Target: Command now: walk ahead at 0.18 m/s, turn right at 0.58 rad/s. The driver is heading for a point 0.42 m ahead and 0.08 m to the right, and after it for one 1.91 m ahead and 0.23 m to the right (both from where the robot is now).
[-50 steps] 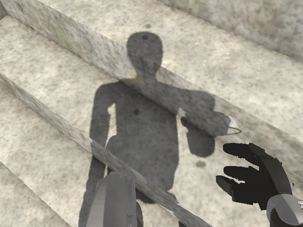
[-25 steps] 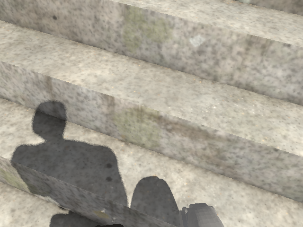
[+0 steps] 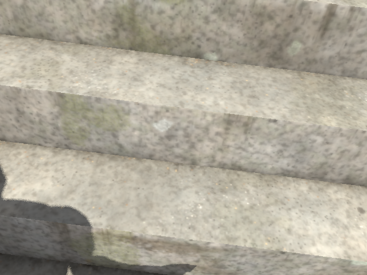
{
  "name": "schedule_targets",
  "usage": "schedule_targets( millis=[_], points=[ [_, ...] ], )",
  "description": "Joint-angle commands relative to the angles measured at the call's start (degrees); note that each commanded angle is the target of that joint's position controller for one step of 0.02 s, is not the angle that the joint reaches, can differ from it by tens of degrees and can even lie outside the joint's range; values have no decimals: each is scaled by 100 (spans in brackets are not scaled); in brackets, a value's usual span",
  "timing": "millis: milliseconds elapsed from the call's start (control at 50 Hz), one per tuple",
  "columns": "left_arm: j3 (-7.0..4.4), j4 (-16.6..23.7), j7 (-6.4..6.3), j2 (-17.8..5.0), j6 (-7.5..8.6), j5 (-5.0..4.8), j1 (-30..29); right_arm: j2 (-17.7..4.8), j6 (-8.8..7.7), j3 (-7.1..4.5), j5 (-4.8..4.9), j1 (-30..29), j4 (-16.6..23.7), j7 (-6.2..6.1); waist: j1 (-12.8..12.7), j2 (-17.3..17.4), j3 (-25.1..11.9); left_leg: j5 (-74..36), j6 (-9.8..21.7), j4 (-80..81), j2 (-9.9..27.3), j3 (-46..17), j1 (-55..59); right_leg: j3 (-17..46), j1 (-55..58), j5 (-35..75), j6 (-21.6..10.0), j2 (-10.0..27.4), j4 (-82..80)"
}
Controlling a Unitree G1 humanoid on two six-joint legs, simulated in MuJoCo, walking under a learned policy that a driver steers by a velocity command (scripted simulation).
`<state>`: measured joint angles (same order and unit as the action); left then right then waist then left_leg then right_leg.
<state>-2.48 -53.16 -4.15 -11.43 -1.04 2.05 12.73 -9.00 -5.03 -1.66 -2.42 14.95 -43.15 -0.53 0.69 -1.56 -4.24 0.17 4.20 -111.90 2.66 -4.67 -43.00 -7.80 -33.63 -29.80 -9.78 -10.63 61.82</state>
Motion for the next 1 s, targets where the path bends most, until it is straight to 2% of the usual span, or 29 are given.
schedule_targets(
  millis=[20, 60, 140, 220, 260, 300, 320, 340, 360, 380, 400, 420, 440, 460, 480, 500, 520, 560, 580, 640, 700, 800, 860, 900, 920, 940, 960, 980, 1000],
  points=[
    [-48, 194, 172, 3, 374, -31, -607, 368, 32, 224, -154, 219, 856, -96, 637, 694, 1078, 95, 12, -805, -172, 41, -1667, 2539, -277, 2054, -296, 1265, -3210],
    [-68, 177, 287, -114, 505, -183, -260, 130, 137, 222, -159, 15, 911, -184, 502, 433, 946, 231, -47, -36, -130, 329, -1788, 2046, 121, 3705, -226, 1102, -2995],
    [-143, 169, 216, -261, 597, -5, 1022, 561, 134, 385, -59, -1292, 1420, -270, -292, -426, 193, 840, 27, -2122, -143, 639, -3612, 2914, 2219, 4686, -479, 1617, -3236],
    [-247, 473, 104, -401, 596, -56, 1131, 468, 167, 424, -104, -2340, 1991, -174, -501, 26, 511, 1342, -143, -2049, 128, 399, -4458, 3373, 2886, 3447, -524, 1800, -3687],
    [-302, 503, -9, -418, 525, -182, 1335, 563, 306, 506, -186, -2754, 2300, -97, -583, 98, 416, 1165, -250, -540, 254, 443, -3993, 3280, 2861, 3397, -381, 1566, -3845],
    [-425, 465, -97, -719, 483, -105, 1594, 626, 436, 529, -145, -3260, 2655, -55, -829, -229, 106, 1364, -345, 39, 143, 639, -3896, 3586, 3427, 4177, -547, 1808, -4247],
    [-544, 518, -163, -1100, 439, -174, 1704, 724, 509, 631, 12, -3485, 2833, -50, -917, -493, -52, 2771, -149, 1633, 189, 668, -2993, 3422, 3533, 4808, -545, 2058, -5135],
    [-557, 439, -179, -907, 314, -13, 1574, 824, 565, 627, 127, -3125, 2722, -44, -714, -1002, -203, 3487, 79, 2279, 196, 696, -1900, 2924, 3189, 5535, -414, 2043, -5053],
    [-554, 581, -176, -877, 224, 16, 1197, 766, 613, 579, 208, -2448, 2497, -53, -311, -1045, -640, 4132, 259, 3270, -65, 811, -289, 2236, 2818, 6988, -189, 1793, -4772],
    [-544, 777, -44, -1043, 327, -176, 1224, 400, 560, 355, 471, -1485, 1983, -106, -49, -1033, -1367, 4102, 265, 3623, -600, 1360, 1300, 1988, 2847, 10056, -100, 1734, -4208],
    [-623, 956, 164, -1259, 610, -433, 506, -278, 414, 7, 509, -319, 1754, -166, 681, -965, -1971, 2527, 398, 4329, -386, 932, 2770, 2064, 2565, 10835, 108, 1746, -3071],
    [-623, 1435, 431, -1200, 748, -626, -279, -800, 359, -184, 256, 359, 1508, -300, 1020, 289, -2489, 1435, 721, 5395, 562, -1132, 4066, 1923, 1123, 8674, 507, 1103, -1609],
    [-549, 1864, 548, -869, 735, -376, -574, -1360, 498, -334, 9, 315, 1665, -451, 1216, 2428, -2629, 210, 1556, 7654, 2116, -4043, 4020, 1509, -110, 2115, 856, 27, 1389],
    [-458, 1956, 620, -474, 734, 118, -386, -1028, 625, -321, 148, -597, 1740, -448, 606, 2074, -2561, 1117, 1567, 8064, 1856, -4746, 3304, 2303, -464, 1239, 953, 170, 3851],
    [-356, 2073, 629, -58, 612, 166, -451, -526, 673, -211, 198, -1141, 1509, -453, 40, 1246, -1559, 3101, 1259, 7831, 1742, -3672, 2475, 2319, -1119, 1883, 869, 472, 4002],
    [-305, 2103, 531, 7, 454, 274, -211, -149, 664, -137, 231, -1537, 1310, -460, -371, 712, -584, 4702, 893, 7359, 1620, -2901, 1571, 1924, -1411, 2500, 789, 700, 3958],
    [-224, 2061, 464, 143, 324, 371, -4, 80, 632, -84, 179, -1631, 1060, -460, -600, 539, 145, 5013, 613, 7061, 1409, -2092, 706, 1807, -1434, 2939, 741, 739, 4072],
    [-127, 1835, 436, 207, 138, 275, 371, 96, 476, -51, 35, -1657, 626, -364, -873, 228, 512, 4503, 510, 6898, 1198, -939, -218, 1519, -1220, 3483, 688, 567, 4499],
    [-75, 1873, 370, 343, 129, 224, 281, -7, 337, -79, -10, -1582, 410, -255, -903, 603, 538, 4398, 605, 7103, 1308, -894, -114, 1496, -1628, 3432, 619, 525, 5160],
    [-53, 2057, 269, 252, 102, 123, -232, -335, 50, -212, 35, -1167, 6, -79, -733, 545, 566, 4330, 489, 7631, 1596, -725, 569, 1636, -2609, 3727, 567, 680, 5202],
    [-171, 2298, 310, -29, 119, 109, -663, -713, -79, -366, 7, -842, -72, -183, -565, 599, 384, 4467, 414, 8184, 1977, -691, 1514, 1709, -3080, 3804, 687, 1019, 4622],
    [-208, 2522, 416, 23, 165, 9, -1336, -928, -150, -500, 1, -64, -162, -284, -8, 597, 376, 4484, 445, 8959, 2465, -458, 2775, 1514, -3382, 3278, 716, 1299, 3588],
    [-45, 2661, 683, 235, 304, -147, -1493, -1145, -143, -573, -46, -112, -159, -388, -102, 1095, 439, 3982, 303, 9781, 2225, 181, 2816, 883, -2129, 2051, 601, 2028, 962],
    [-38, 2325, 781, 113, 286, -275, -1336, -1119, 48, -570, 72, 50, -262, -436, 208, 1023, 161, 3355, 403, 9572, 1403, 1122, 2411, -388, -29, 710, 489, 1625, -922],
    [-81, 2140, 752, 56, 286, -271, -648, -1236, -4, -569, 73, 110, -270, -354, 73, 1039, 44, 2510, 570, 9499, 1551, 970, 2240, -270, 1129, 978, 471, 1556, -1260],
    [-197, 1823, 690, -33, 311, -222, 402, -1320, -17, -566, 69, -100, -370, -217, -547, 921, -97, 1645, 563, 8714, 1409, 1124, 2294, -396, 1965, 1536, 392, 1390, -1818],
    [-313, 1407, 677, -232, 415, -167, 1216, -1177, -36, -521, 86, 70, -523, -54, -903, 220, -291, 421, 505, 7468, 867, 1513, 2501, -549, 2708, 1385, 416, 943, -2796],
    [-342, 1175, 748, -358, 532, -8, 1683, -740, -40, -436, 133, 94, -453, 64, -988, -179, -118, 997, 381, 5998, 599, 1424, 1853, 29, 3221, 1871, 690, 1191, -3222],
    [-361, 1207, 741, -776, 645, 41, 1823, 80, -1, -233, 225, -76, -27, 126, -721, -906, 87, 2080, 24, 3714, 129, 1140, 351, 2275, 3315, 3911, 1047, 2761, -3315]
  ],
)
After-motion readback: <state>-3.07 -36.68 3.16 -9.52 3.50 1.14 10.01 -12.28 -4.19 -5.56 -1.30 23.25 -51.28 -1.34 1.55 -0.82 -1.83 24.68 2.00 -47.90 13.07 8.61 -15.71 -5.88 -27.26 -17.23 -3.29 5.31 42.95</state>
